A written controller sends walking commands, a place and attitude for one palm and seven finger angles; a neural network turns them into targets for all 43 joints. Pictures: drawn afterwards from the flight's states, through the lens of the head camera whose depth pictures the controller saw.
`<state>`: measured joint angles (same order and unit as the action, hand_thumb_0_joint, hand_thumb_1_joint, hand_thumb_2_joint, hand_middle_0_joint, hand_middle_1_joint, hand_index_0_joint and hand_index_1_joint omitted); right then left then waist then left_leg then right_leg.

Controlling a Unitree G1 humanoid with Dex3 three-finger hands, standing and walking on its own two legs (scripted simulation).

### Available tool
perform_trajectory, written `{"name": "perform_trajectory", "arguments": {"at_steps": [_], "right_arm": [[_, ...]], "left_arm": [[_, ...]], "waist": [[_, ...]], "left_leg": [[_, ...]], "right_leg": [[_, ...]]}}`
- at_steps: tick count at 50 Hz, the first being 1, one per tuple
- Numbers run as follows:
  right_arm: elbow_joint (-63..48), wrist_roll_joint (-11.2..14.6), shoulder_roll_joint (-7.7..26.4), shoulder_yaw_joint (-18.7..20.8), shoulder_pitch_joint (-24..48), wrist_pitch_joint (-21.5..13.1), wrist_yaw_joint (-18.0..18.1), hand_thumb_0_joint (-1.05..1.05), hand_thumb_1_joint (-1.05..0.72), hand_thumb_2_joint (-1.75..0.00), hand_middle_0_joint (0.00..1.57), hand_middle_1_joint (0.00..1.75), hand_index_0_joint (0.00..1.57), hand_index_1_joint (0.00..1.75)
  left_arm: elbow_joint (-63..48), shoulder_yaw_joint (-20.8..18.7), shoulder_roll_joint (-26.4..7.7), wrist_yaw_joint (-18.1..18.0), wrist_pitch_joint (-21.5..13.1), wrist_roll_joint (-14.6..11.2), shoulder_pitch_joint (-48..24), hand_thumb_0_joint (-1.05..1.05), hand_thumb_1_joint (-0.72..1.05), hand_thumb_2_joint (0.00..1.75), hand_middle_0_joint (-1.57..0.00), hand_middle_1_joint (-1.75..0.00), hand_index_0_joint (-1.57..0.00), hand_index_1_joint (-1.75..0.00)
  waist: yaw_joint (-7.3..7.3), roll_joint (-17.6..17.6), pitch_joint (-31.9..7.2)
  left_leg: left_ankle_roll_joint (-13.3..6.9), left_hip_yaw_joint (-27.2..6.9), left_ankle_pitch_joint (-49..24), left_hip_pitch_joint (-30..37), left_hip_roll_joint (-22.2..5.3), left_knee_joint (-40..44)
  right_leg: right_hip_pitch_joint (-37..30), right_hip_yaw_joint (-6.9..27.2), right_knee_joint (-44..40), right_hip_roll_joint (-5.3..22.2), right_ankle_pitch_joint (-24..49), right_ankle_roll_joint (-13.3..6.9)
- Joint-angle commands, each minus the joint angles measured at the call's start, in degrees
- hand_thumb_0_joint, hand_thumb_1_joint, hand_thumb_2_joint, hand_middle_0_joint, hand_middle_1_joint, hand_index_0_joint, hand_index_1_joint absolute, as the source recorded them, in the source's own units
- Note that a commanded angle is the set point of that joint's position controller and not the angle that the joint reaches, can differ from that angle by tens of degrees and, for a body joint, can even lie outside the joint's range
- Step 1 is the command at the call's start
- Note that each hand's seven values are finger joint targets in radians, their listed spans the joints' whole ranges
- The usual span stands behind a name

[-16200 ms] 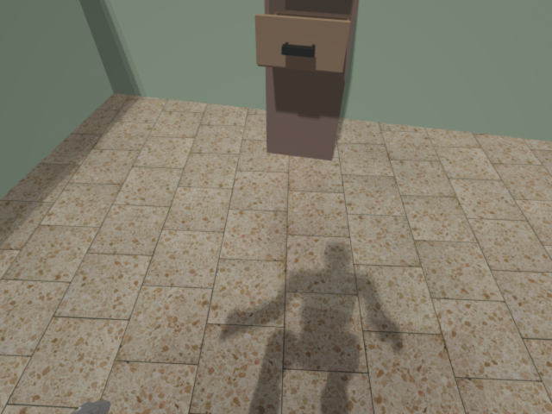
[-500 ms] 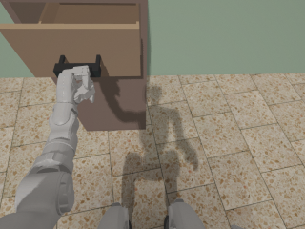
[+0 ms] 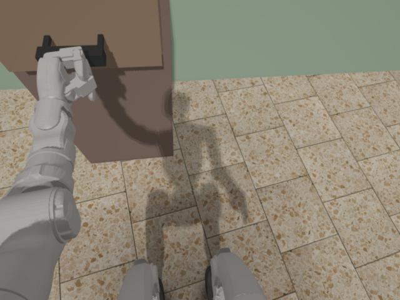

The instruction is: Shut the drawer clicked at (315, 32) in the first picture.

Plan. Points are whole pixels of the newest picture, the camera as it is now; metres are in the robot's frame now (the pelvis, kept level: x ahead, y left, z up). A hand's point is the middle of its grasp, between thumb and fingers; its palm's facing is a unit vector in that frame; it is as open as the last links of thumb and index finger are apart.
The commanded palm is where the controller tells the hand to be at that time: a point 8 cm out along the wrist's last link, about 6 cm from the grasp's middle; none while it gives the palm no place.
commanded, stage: push the drawer shut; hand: left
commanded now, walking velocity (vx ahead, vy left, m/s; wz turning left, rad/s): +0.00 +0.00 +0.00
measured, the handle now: (73, 48) +0.61 +0.19 +0.07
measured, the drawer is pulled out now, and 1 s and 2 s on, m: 0.04 0.00 0.00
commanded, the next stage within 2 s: pull the fist back off the drawer in 0.60 s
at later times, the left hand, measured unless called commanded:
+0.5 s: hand (91, 60) +0.57 +0.16 +0.07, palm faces +0.03 -1.00 -0.03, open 3.1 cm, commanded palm +0.58 +0.19 +0.07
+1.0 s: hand (89, 60) +0.57 +0.16 +0.07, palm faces +0.03 -1.00 -0.03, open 3.2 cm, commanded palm +0.56 +0.18 +0.07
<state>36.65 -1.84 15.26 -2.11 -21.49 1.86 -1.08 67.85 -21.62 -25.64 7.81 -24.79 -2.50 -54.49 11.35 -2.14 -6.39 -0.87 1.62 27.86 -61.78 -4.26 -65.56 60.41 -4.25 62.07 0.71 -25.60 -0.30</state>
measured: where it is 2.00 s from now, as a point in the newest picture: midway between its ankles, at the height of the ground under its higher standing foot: outside the picture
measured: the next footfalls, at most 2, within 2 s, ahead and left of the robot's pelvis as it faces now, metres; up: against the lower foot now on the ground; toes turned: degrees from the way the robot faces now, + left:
none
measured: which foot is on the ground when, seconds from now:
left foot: down 0.00-1.00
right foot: down 0.00-1.00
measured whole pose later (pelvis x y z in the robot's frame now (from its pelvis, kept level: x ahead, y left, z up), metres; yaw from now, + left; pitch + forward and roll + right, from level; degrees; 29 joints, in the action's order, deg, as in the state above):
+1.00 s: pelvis -0.02 +0.01 -0.02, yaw +0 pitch +29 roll -5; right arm 36.9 -3.9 15.3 -4.7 -23.8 0.9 -2.2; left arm 75.8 -20.4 -34.8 5.0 -18.6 2.3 -71.7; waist 16.6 -2.8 -5.5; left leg -1.6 -0.9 26.8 -72.9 -4.2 -70.6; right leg 69.3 -6.3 64.4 0.6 -23.8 0.0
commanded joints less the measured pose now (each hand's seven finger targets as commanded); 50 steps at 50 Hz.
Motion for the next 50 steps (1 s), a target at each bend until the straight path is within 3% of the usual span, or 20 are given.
{"name": "perform_trajectory", "arguments": {"at_steps": [1,4,7,10,11,12,14,20,24,25,27,29,32,35,39,41,42,43,46,50], "right_arm": [[-2.08,-0.64,9.98,3.61,-10.26,-0.72,0.71,0.00,-0.90,-0.90,0.20,0.30,0.20,0.30],[-1.64,-0.86,10.19,3.46,-10.90,-0.49,0.61,0.00,-0.90,-0.90,0.20,0.30,0.20,0.30],[-1.47,-1.29,10.45,3.38,-11.65,-0.24,0.54,0.00,-0.90,-0.90,0.20,0.30,0.20,0.30],[-1.29,-1.58,10.21,3.33,-12.24,-0.02,0.15,0.00,-0.90,-0.90,0.20,0.30,0.20,0.30],[-1.18,-1.57,10.59,3.30,-12.53,0.31,0.19,0.00,-0.90,-0.90,0.20,0.30,0.20,0.30],[-1.34,-1.67,10.46,3.19,-12.43,0.36,0.11,0.00,-0.90,-0.90,0.20,0.30,0.20,0.30],[-0.97,-1.78,10.63,3.08,-12.97,0.62,0.08,0.00,-0.90,-0.90,0.20,0.30,0.20,0.30],[-0.91,-2.32,10.96,2.80,-14.56,0.98,-0.17,0.00,-0.90,-0.90,0.20,0.30,0.20,0.30],[-0.34,-2.19,10.88,2.65,-14.76,1.02,-0.07,0.00,-0.90,-0.90,0.20,0.30,0.20,0.30],[-0.16,-2.35,11.00,2.49,-15.02,0.92,0.00,0.00,-0.90,-0.90,0.20,0.30,0.20,0.30],[0.10,-2.23,11.25,2.26,-14.96,0.80,0.23,0.00,-0.90,-0.90,0.20,0.30,0.20,0.30],[0.11,-2.33,11.20,2.09,-14.94,0.24,0.28,0.00,-0.90,-0.90,0.20,0.30,0.20,0.30],[0.37,-2.14,11.50,1.78,-14.82,-0.44,0.58,0.00,-0.90,-0.90,0.20,0.30,0.20,0.30],[0.39,-2.06,11.89,1.40,-14.95,-1.35,1.00,0.00,-0.90,-0.90,0.20,0.30,0.20,0.30],[0.15,-2.18,11.87,1.31,-14.87,-1.81,0.76,0.00,-0.90,-0.90,0.20,0.30,0.20,0.30],[-0.16,-2.34,12.15,1.29,-15.32,-1.81,0.62,0.00,-0.90,-0.90,0.20,0.30,0.20,0.30],[-0.28,-2.41,12.00,1.45,-15.17,-1.88,0.40,0.00,-0.90,-0.90,0.20,0.30,0.20,0.30],[-0.13,-2.41,11.86,1.52,-15.13,-1.91,0.19,0.00,-0.90,-0.90,0.20,0.30,0.20,0.30],[-0.53,-2.37,12.08,1.58,-15.32,-1.69,-0.20,0.00,-0.90,-0.90,0.20,0.30,0.20,0.30],[-1.28,-2.25,11.80,1.84,-14.87,-1.29,-0.56,0.00,-0.90,-0.90,0.20,0.30,0.20,0.30]], "left_arm": [[-13.10,-1.55,-14.10,-1.36,-3.80,-0.16,-32.63,0.00,0.90,0.90,-1.40,-1.60,-1.40,-1.60],[-10.31,-1.41,-14.48,-1.94,-3.26,0.65,-34.19,0.00,0.90,0.90,-1.40,-1.60,-1.40,-1.60],[-11.16,-2.03,-16.04,-2.36,-3.39,1.29,-36.69,0.00,0.90,0.90,-1.40,-1.60,-1.40,-1.60],[-10.66,-0.61,-14.13,-2.43,-3.31,1.47,-38.14,0.00,0.90,0.90,-1.40,-1.60,-1.40,-1.60],[-9.52,-2.10,-16.31,-2.71,-3.11,1.97,-37.58,0.00,0.90,0.90,-1.40,-1.60,-1.40,-1.60],[-9.84,-0.73,-15.09,-2.81,-2.91,2.10,-39.53,0.00,0.90,0.90,-1.40,-1.60,-1.40,-1.60],[-7.57,-1.16,-16.06,-3.30,-2.17,2.75,-40.42,0.00,0.90,0.90,-1.40,-1.60,-1.40,-1.60],[-7.63,-2.17,-18.33,-3.58,-1.67,3.63,-43.73,0.00,0.90,0.90,-1.40,-1.60,-1.40,-1.60],[-7.64,-0.94,-18.18,-3.75,-1.23,3.95,-48.21,0.00,0.90,0.90,-1.40,-1.60,-1.40,-1.60],[-7.43,-1.25,-18.92,-3.76,-1.17,3.95,-49.39,0.00,0.90,0.90,-1.40,-1.60,-1.40,-1.60],[-6.56,-0.75,-19.65,-3.87,-0.84,4.32,-51.21,0.00,0.90,0.90,-1.40,-1.60,-1.40,-1.60],[-6.94,-0.17,-19.67,-3.90,-0.89,4.40,-52.81,0.00,0.90,0.90,-1.40,-1.60,-1.40,-1.60],[-5.17,1.39,-18.81,-3.88,-0.22,4.16,-54.18,0.00,0.90,0.90,-1.40,-1.60,-1.40,-1.60],[-4.83,0.87,-20.86,-3.92,0.43,4.03,-55.55,0.00,0.90,0.90,-1.40,-1.60,-1.40,-1.60],[-4.52,1.96,-19.47,-3.56,1.40,4.16,-55.47,0.00,0.90,0.90,-1.40,-1.60,-1.40,-1.60],[-5.97,0.62,-21.15,-3.47,1.29,4.39,-55.64,0.00,0.90,0.90,-1.40,-1.60,-1.40,-1.60],[-6.42,1.52,-19.58,-3.42,1.42,4.33,-55.62,0.00,0.90,0.90,-1.40,-1.60,-1.40,-1.60],[-6.41,2.30,-18.04,-3.39,1.63,4.21,-55.19,0.00,0.90,0.90,-1.40,-1.60,-1.40,-1.60],[-6.22,0.09,-19.60,-3.28,1.98,3.97,-51.38,0.00,0.90,0.90,-1.40,-1.60,-1.40,-1.60],[-7.51,0.00,-18.25,-3.30,1.85,3.66,-47.28,0.00,0.90,0.90,-1.40,-1.60,-1.40,-1.60]], "waist": [[2.45,-6.43,-29.55],[3.32,-5.83,-27.79],[3.70,-7.62,-30.58],[4.35,-8.80,-30.92],[3.89,-8.30,-30.61],[4.72,-9.48,-30.72],[5.42,-8.41,-29.19],[6.04,-11.09,-32.15],[7.64,-10.37,-30.76],[7.97,-11.72,-30.10],[8.73,-11.19,-29.15],[8.94,-13.12,-30.30],[10.27,-12.69,-28.39],[10.75,-13.81,-28.78],[10.34,-15.03,-29.25],[9.52,-15.92,-31.93],[9.39,-16.81,-32.58],[9.48,-16.37,-31.81],[8.07,-14.83,-32.46],[6.59,-14.48,-31.97]], "left_leg": [[-0.97,-4.32,-17.99,21.35,2.67,6.60],[-0.90,-4.96,-17.09,20.78,2.52,6.62],[-0.84,-5.41,-19.27,22.53,2.35,5.95],[-0.77,-5.76,-21.12,24.12,2.25,5.59],[-0.55,-6.09,-21.12,23.68,2.09,5.72],[-0.62,-6.16,-20.85,23.60,2.14,5.49],[-0.74,-6.34,-19.39,22.27,2.04,5.32],[-0.78,-6.85,-23.01,23.97,1.89,4.26],[-1.02,-6.76,-19.36,21.93,1.91,3.98],[-0.97,-7.10,-18.95,22.25,1.85,4.08],[-0.95,-7.42,-16.54,20.89,1.77,4.16],[-1.03,-7.32,-15.10,20.60,2.00,3.84],[-1.14,-7.87,-11.94,19.58,1.83,4.09],[-1.37,-7.91,-9.24,18.14,1.77,4.27],[-1.10,-8.35,-8.61,18.54,1.89,4.16],[-0.88,-8.98,-10.11,20.33,1.80,4.12],[-0.79,-9.18,-10.08,21.14,1.82,4.11],[-0.74,-9.27,-10.07,21.57,1.78,4.28],[-0.78,-8.89,-10.97,21.18,1.74,4.34],[-0.67,-8.61,-10.90,21.93,1.73,5.44]], "right_leg": [[-10.88,2.45,-7.77,-2.86,13.07,-0.42],[-8.89,1.95,-7.88,-2.91,11.28,-0.50],[-8.16,1.86,-7.30,-2.95,12.35,-0.58],[-6.83,1.52,-7.07,-3.13,13.23,-0.68],[-6.74,1.28,-6.92,-3.09,12.76,-0.76],[-5.90,1.35,-6.79,-3.06,12.51,-0.64],[-5.09,1.25,-7.05,-3.14,11.36,-0.61],[-4.19,1.04,-6.31,-3.35,13.35,-0.78],[-3.50,1.29,-7.10,-3.45,11.20,-0.51],[-2.37,1.03,-6.89,-3.48,10.66,-0.66],[-1.19,0.90,-6.88,-3.43,8.86,-0.63],[-0.82,1.16,-6.88,-3.44,7.90,-0.70],[1.69,0.95,-6.92,-3.44,5.73,-0.66],[1.80,1.07,-6.78,-3.36,4.18,-0.65],[2.78,0.75,-6.37,-3.28,3.83,-0.90],[2.62,0.47,-5.73,-3.21,4.56,-1.02],[3.12,0.40,-5.61,-3.21,4.51,-1.05],[3.35,0.29,-5.82,-3.19,4.64,-1.06],[1.45,0.33,-6.01,-3.32,5.07,-1.13],[0.28,0.26,-6.33,-3.33,5.06,-1.24]]}}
